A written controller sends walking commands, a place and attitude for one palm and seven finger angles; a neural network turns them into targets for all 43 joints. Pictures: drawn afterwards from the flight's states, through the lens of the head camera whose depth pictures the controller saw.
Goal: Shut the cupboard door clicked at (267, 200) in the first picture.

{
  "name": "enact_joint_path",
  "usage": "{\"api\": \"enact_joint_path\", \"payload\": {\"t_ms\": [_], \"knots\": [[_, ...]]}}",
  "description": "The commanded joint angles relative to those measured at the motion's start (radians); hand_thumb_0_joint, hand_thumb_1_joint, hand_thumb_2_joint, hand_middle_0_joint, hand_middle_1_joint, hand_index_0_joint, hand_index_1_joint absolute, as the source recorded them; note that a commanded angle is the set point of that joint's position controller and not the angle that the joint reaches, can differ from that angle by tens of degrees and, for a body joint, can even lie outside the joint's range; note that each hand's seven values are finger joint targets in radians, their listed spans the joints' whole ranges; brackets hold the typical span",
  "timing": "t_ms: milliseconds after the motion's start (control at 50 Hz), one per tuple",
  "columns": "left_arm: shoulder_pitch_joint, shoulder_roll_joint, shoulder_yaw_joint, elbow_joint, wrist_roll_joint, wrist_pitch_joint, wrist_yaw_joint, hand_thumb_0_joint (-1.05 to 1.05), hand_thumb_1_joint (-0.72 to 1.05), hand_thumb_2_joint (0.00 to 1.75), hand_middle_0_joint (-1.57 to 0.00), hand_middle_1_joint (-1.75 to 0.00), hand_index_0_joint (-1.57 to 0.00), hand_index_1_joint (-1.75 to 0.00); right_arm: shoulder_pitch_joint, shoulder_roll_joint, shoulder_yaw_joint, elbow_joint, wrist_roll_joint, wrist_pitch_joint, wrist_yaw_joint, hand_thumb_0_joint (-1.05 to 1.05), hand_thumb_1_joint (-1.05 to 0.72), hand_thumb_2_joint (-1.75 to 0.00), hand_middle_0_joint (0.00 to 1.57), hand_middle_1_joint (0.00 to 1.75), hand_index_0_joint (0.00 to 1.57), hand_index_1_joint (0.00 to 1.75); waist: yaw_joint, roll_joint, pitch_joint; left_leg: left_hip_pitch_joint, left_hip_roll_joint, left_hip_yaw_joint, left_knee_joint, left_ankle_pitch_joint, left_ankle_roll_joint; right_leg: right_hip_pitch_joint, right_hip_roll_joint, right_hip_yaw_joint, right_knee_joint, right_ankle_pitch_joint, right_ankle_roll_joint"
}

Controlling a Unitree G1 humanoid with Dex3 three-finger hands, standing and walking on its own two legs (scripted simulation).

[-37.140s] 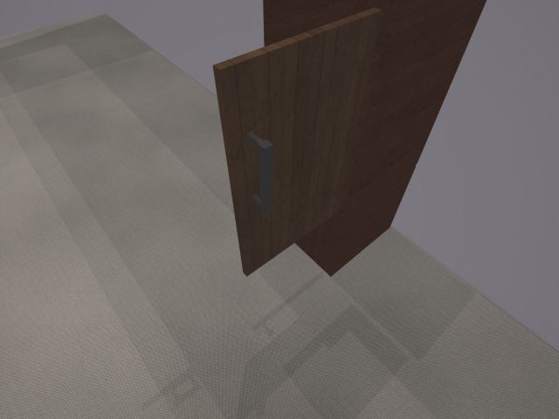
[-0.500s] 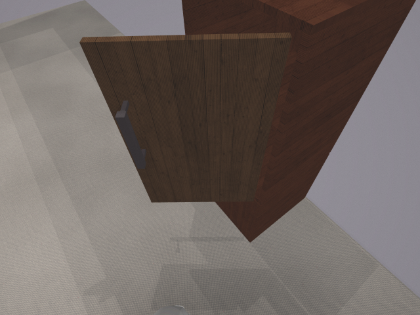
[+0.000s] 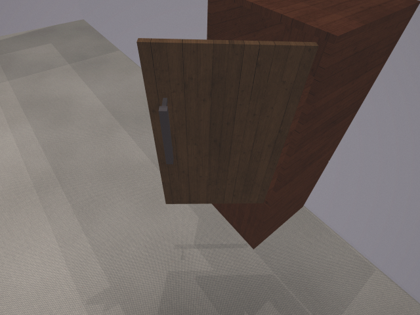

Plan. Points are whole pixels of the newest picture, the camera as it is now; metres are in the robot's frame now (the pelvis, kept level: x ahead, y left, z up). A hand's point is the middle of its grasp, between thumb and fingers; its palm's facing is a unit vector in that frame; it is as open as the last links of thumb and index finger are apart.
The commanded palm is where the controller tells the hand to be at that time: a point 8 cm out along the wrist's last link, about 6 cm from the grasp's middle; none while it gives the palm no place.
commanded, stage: come to a stop and stand still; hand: left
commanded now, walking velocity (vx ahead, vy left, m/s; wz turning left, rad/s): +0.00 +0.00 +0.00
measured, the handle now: (167, 132) +0.52 +0.15 +0.04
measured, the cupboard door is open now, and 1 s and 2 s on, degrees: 53 53 53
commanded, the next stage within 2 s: look again from close up in 0.44 s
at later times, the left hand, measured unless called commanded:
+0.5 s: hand out of the picture -0.09 +0.21 -0.16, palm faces +0.06 -0.97 -0.23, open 7.4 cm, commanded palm none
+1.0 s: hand out of the picture -0.01 +0.15 -0.16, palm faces +0.02 -0.98 -0.18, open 7.4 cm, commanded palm none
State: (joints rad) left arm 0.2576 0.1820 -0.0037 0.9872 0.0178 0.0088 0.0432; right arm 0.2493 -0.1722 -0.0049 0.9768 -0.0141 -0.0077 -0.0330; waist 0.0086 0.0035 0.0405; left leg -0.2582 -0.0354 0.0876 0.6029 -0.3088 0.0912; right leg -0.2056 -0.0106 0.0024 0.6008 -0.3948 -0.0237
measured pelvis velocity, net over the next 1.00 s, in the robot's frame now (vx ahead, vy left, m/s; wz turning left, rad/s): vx -0.01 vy -0.02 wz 0.03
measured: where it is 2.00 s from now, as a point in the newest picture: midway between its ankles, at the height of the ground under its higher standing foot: outside the picture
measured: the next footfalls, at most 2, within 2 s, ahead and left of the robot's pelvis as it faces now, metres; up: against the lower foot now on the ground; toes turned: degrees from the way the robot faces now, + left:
none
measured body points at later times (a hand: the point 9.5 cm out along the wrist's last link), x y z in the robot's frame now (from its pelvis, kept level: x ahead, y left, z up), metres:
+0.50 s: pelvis -0.04 +0.02 +0.01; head -0.04 +0.02 +0.46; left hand -0.09 +0.26 -0.14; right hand +0.03 -0.23 -0.14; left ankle +0.02 +0.06 -0.73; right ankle -0.01 -0.13 -0.73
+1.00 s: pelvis -0.01 -0.02 +0.01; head +0.01 -0.02 +0.46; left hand -0.01 +0.20 -0.15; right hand +0.01 -0.25 -0.14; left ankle +0.02 +0.06 -0.73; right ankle -0.01 -0.14 -0.73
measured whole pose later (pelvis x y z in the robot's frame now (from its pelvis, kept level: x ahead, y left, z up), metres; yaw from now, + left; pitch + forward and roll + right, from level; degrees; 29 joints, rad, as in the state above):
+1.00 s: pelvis -0.01 -0.02 +0.01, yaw +2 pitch +0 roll +0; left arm 0.29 0.16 -0.03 1.10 0.01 -0.03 0.03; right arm 0.27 -0.17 0.01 1.11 0.00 -0.02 -0.02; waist 0.00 -0.01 0.02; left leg -0.23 -0.05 0.06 0.39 -0.17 0.06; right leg -0.20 0.02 0.06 0.45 -0.25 -0.01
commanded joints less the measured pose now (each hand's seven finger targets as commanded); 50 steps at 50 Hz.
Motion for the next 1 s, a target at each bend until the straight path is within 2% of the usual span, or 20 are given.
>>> {"api": "enact_joint_path", "payload": {"t_ms": [0, 20, 40, 60, 120, 140, 160, 220, 280, 360, 380, 460, 520, 580, 680, 760, 800, 860, 920, 980], "knots": [[0.063, 0.095, 0.027, -0.032, 0.008, 0.0, -0.011, 0.0, 0.9, 0.9, -0.2, -0.3, -0.2, -0.3, -0.021, -0.161, -0.034, -0.078, -0.007, -0.013, 0.006, 0.0, -0.9, -0.9, 0.2, 0.3, 0.2, 0.3, 0.015, 0.045, 0.087, -0.148, 0.192, -0.303, -0.367, -0.245, 0.022, -0.025, -0.017, 0.023, -0.066, 0.013, -0.023], [0.059, 0.102, 0.027, -0.034, 0.008, 0.002, -0.012, 0.0, 0.9, 0.9, -0.2, -0.3, -0.2, -0.3, -0.013, -0.172, -0.037, -0.077, -0.007, -0.012, 0.007, 0.0, -0.9, -0.9, 0.2, 0.3, 0.2, 0.3, 0.009, 0.044, 0.075, -0.144, 0.198, -0.32, -0.394, -0.307, 0.018, -0.035, -0.012, 0.017, -0.051, -0.003, -0.022], [0.06, 0.102, 0.028, -0.034, 0.009, 0.003, -0.013, 0.0, 0.9, 0.9, -0.2, -0.3, -0.2, -0.3, -0.016, -0.174, -0.039, -0.074, -0.008, -0.013, 0.007, 0.0, -0.9, -0.9, 0.2, 0.3, 0.2, 0.3, 0.013, 0.065, 0.071, -0.144, 0.201, -0.332, -0.413, -0.322, 0.023, -0.037, -0.01, 0.01, -0.033, -0.003, -0.023], [0.07, 0.11, 0.029, -0.031, 0.01, 0.005, -0.013, 0.0, 0.9, 0.9, -0.2, -0.3, -0.2, -0.3, -0.022, -0.186, -0.042, -0.075, -0.007, -0.011, 0.009, 0.0, -0.9, -0.9, 0.2, 0.3, 0.2, 0.3, 0.015, 0.061, 0.055, -0.144, 0.209, -0.345, -0.424, -0.346, 0.026, -0.036, -0.008, 0.011, -0.012, -0.006, -0.021], [0.102, 0.111, 0.031, -0.015, 0.011, 0.007, -0.014, 0.0, 0.9, 0.9, -0.2, -0.3, -0.2, -0.3, -0.03, -0.204, -0.046, -0.069, -0.004, -0.008, 0.01, 0.0, -0.9, -0.9, 0.2, 0.3, 0.2, 0.3, 0.022, 0.034, 0.003, -0.09, 0.215, -0.354, -0.436, -0.326, 0.025, -0.05, -0.004, 0.012, 0.015, -0.001, -0.016], [0.104, 0.117, 0.031, -0.012, 0.013, 0.004, -0.014, 0.0, 0.9, 0.9, -0.2, -0.3, -0.2, -0.3, -0.035, -0.204, -0.047, -0.065, -0.004, -0.01, 0.01, 0.0, -0.9, -0.9, 0.2, 0.3, 0.2, 0.3, 0.023, 0.047, -0.01, -0.062, 0.208, -0.343, -0.428, -0.293, 0.025, -0.057, -0.006, 0.016, 0.004, 0.007, -0.018], [0.099, 0.123, 0.033, -0.008, 0.013, 0.003, -0.014, 0.0, 0.9, 0.9, -0.2, -0.3, -0.2, -0.3, -0.035, -0.208, -0.047, -0.062, -0.003, -0.01, 0.01, 0.0, -0.9, -0.9, 0.2, 0.3, 0.2, 0.3, 0.02, 0.034, -0.015, -0.068, 0.213, -0.338, -0.426, -0.292, 0.025, -0.048, -0.008, 0.021, -0.003, 0.013, -0.018], [0.113, 0.122, 0.033, 0.014, 0.013, 0.005, -0.014, 0.0, 0.9, 0.9, -0.2, -0.3, -0.2, -0.3, -0.036, -0.214, -0.051, -0.046, -0.002, -0.008, 0.01, 0.0, -0.9, -0.9, 0.2, 0.3, 0.2, 0.3, 0.016, 0.035, 0.005, -0.057, 0.215, -0.342, -0.452, -0.299, 0.004, -0.068, -0.003, 0.02, -0.001, 0.015, -0.017], [0.125, 0.125, 0.031, 0.031, 0.014, 0.001, -0.014, 0.0, 0.9, 0.9, -0.2, -0.3, -0.2, -0.3, -0.045, -0.217, -0.049, -0.031, 0.0, -0.009, 0.011, 0.0, -0.9, -0.9, 0.2, 0.3, 0.2, 0.3, 0.018, 0.031, 0.013, -0.054, 0.209, -0.315, -0.444, -0.281, 0.004, -0.061, -0.01, 0.034, -0.045, 0.032, -0.019], [0.149, 0.123, 0.024, 0.056, 0.014, -0.009, -0.014, 0.0, 0.9, 0.9, -0.2, -0.3, -0.2, -0.3, -0.046, -0.206, -0.047, -0.013, 0.002, -0.007, 0.014, 0.0, -0.9, -0.9, 0.2, 0.3, 0.2, 0.3, 0.017, -0.018, 0.032, -0.055, 0.179, -0.289, -0.43, -0.266, -0.011, -0.051, -0.023, 0.064, -0.14, 0.03, -0.026], [0.151, 0.12, 0.022, 0.059, 0.012, -0.012, -0.015, 0.0, 0.9, 0.9, -0.2, -0.3, -0.2, -0.3, -0.045, -0.207, -0.046, -0.007, 0.002, -0.006, 0.015, 0.0, -0.9, -0.9, 0.2, 0.3, 0.2, 0.3, 0.013, -0.007, 0.037, -0.04, 0.165, -0.274, -0.426, -0.26, -0.019, -0.071, -0.024, 0.08, -0.158, 0.016, -0.028], [0.136, 0.125, 0.015, 0.067, 0.009, -0.022, -0.015, 0.0, 0.9, 0.9, -0.2, -0.3, -0.2, -0.3, -0.025, -0.199, -0.041, 0.015, 0.003, -0.01, 0.015, 0.0, -0.9, -0.9, 0.2, 0.3, 0.2, 0.3, -0.004, 0.001, 0.05, 0.012, 0.16, -0.271, -0.422, -0.221, -0.022, -0.123, -0.035, 0.111, -0.192, 0.005, -0.029], [0.151, 0.122, 0.011, 0.079, 0.009, -0.025, -0.016, 0.0, 0.9, 0.9, -0.2, -0.3, -0.2, -0.3, -0.024, -0.199, -0.038, 0.025, 0.004, -0.014, 0.016, 0.0, -0.9, -0.9, 0.2, 0.3, 0.2, 0.3, 0.002, 0.002, 0.035, 0.014, 0.158, -0.263, -0.415, -0.215, -0.02, -0.111, -0.039, 0.113, -0.198, 0.018, -0.023], [0.142, 0.121, 0.007, 0.085, 0.008, -0.032, -0.016, 0.0, 0.9, 0.9, -0.2, -0.3, -0.2, -0.3, -0.016, -0.187, -0.034, 0.033, 0.005, -0.019, 0.015, 0.0, -0.9, -0.9, 0.2, 0.3, 0.2, 0.3, -0.005, -0.008, 0.027, 0.039, 0.146, -0.245, -0.39, -0.142, -0.024, -0.119, -0.053, 0.137, -0.226, 0.03, -0.026], [0.137, 0.109, 0.001, 0.092, 0.006, -0.032, -0.014, 0.0, 0.9, 0.9, -0.2, -0.3, -0.2, -0.3, 0.004, -0.162, -0.025, 0.049, 0.005, -0.022, 0.014, 0.0, -0.9, -0.9, 0.2, 0.3, 0.2, 0.3, -0.005, -0.001, 0.042, 0.018, 0.148, -0.251, -0.391, -0.133, -0.026, -0.114, -0.057, 0.131, -0.229, 0.052, -0.02], [0.131, 0.1, -0.003, 0.091, 0.004, -0.034, -0.013, 0.0, 0.9, 0.9, -0.2, -0.3, -0.2, -0.3, 0.018, -0.144, -0.02, 0.061, 0.005, -0.024, 0.013, 0.0, -0.9, -0.9, 0.2, 0.3, 0.2, 0.3, -0.005, -0.001, 0.043, 0.011, 0.141, -0.231, -0.371, -0.088, -0.031, -0.099, -0.063, 0.133, -0.235, 0.082, -0.019], [0.126, 0.1, -0.003, 0.089, 0.001, -0.038, -0.012, 0.0, 0.9, 0.9, -0.2, -0.3, -0.2, -0.3, 0.029, -0.137, -0.018, 0.066, 0.005, -0.029, 0.012, 0.0, -0.9, -0.9, 0.2, 0.3, 0.2, 0.3, -0.006, 0.006, 0.013, 0.039, 0.136, -0.219, -0.348, -0.026, -0.033, -0.087, -0.069, 0.143, -0.24, 0.117, -0.021], [0.108, 0.1, -0.005, 0.084, -0.002, -0.042, -0.009, 0.0, 0.9, 0.9, -0.2, -0.3, -0.2, -0.3, 0.039, -0.125, -0.013, 0.076, 0.007, -0.031, 0.011, 0.0, -0.9, -0.9, 0.2, 0.3, 0.2, 0.3, -0.009, -0.021, 0.015, 0.046, 0.128, -0.197, -0.318, 0.05, -0.038, -0.079, -0.076, 0.15, -0.244, 0.149, -0.023], [0.099, 0.103, -0.003, 0.082, -0.005, -0.045, -0.008, 0.0, 0.9, 0.9, -0.2, -0.3, -0.2, -0.3, 0.054, -0.121, -0.01, 0.086, 0.006, -0.037, 0.008, 0.0, -0.9, -0.9, 0.2, 0.3, 0.2, 0.3, -0.011, -0.014, -0.032, 0.086, 0.13, -0.18, -0.291, 0.14, -0.04, -0.052, -0.075, 0.153, -0.232, 0.212, -0.024], [0.086, 0.107, -0.001, 0.079, -0.006, -0.046, -0.006, 0.0, 0.9, 0.9, -0.2, -0.3, -0.2, -0.3, 0.051, -0.119, -0.007, 0.095, 0.008, -0.039, 0.006, 0.0, -0.9, -0.9, 0.2, 0.3, 0.2, 0.3, -0.008, -0.024, -0.021, 0.079, 0.128, -0.168, -0.273, 0.189, -0.041, -0.037, -0.077, 0.156, -0.23, 0.249, -0.025]]}}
